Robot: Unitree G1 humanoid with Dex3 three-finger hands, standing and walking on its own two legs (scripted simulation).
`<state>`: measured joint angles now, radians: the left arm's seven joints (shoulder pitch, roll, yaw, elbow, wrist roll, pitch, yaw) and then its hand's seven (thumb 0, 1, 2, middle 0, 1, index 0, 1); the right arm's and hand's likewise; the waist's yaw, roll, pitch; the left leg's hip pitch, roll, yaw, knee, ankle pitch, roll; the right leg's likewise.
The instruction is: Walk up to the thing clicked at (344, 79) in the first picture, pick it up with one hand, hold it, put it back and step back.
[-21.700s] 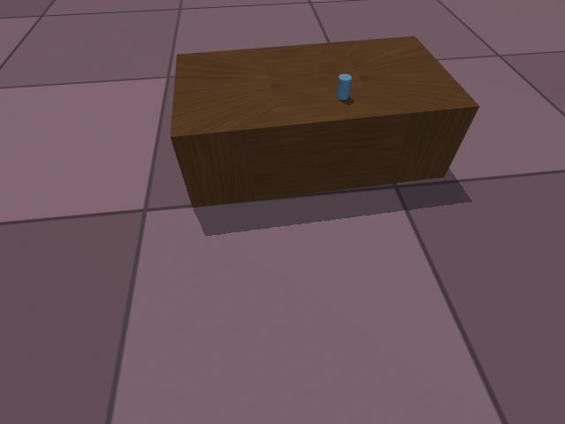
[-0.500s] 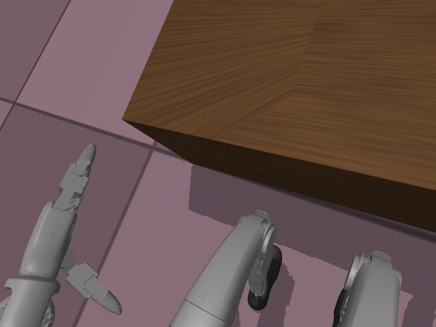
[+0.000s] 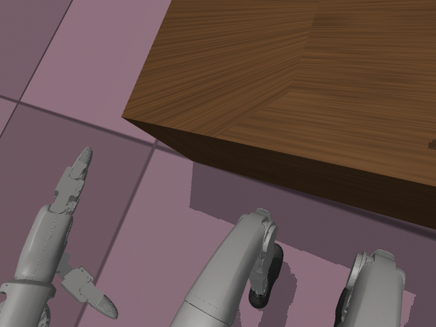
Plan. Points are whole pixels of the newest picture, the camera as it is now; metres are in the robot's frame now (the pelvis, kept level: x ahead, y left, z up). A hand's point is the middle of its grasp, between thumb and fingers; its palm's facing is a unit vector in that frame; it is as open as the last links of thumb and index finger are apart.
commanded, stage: withdraw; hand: right
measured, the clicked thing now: out of the picture +0.56 -0.22 -0.06
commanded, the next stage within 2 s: rise in 0.28 s
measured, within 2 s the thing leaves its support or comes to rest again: neither
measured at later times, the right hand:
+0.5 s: hand out of the picture +0.56 -0.29 +0.06, palm faces +0.24 +0.96 -0.14, open 17.4 cm
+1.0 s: hand out of the picture +0.45 -0.31 +0.10, palm faces +0.27 +0.91 -0.31, open 17.3 cm
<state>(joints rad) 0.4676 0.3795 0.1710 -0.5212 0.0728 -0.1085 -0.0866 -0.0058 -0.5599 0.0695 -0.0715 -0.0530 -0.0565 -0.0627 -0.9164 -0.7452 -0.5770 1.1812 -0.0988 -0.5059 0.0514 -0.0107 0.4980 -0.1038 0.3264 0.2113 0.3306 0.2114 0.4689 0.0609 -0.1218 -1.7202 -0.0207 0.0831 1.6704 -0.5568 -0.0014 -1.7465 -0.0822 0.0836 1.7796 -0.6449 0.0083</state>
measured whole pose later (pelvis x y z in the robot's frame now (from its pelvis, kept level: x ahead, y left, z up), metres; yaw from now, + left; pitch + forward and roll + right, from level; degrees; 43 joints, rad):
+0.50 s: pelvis +0.01 +0.00 +0.07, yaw -1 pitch +31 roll +6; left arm 0.43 0.33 0.06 -0.37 0.03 0.00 -0.04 -0.01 -0.55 0.06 -0.07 -0.05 -0.06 -0.06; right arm -0.97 -0.84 -0.53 1.25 -0.11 -0.26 0.11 -0.01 0.53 -0.05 0.07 0.06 0.07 0.06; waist 0.36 0.02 -0.12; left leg -1.46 -0.03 0.08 1.43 -0.51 0.00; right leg -1.49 -0.09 0.07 1.55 -0.60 0.01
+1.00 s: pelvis +0.06 -0.01 +0.16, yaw -4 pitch +21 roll +4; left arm 0.39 0.21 -0.11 -0.07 -0.02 0.10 -0.05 0.00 0.47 0.66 -0.17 -0.23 -0.17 -0.23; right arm -0.55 -0.53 -0.33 1.06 -0.05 0.00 -0.04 -0.01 0.51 -0.07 0.06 0.06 0.06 0.06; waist 0.18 -0.01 -0.16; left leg -0.94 -0.01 0.06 1.01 -0.43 -0.02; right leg -0.98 -0.06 0.03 1.12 -0.51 0.00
